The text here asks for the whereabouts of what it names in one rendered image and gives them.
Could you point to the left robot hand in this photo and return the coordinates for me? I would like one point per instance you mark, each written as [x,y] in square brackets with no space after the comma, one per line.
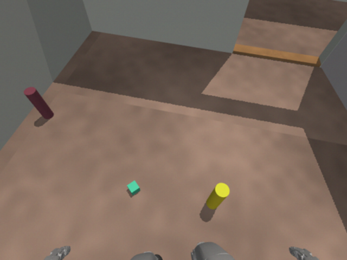
[58,253]

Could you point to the right robot hand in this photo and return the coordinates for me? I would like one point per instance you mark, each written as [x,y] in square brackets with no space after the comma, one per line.
[301,254]

